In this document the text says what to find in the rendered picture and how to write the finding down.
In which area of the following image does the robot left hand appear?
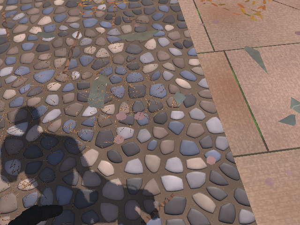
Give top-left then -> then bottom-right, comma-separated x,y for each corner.
6,204 -> 63,225

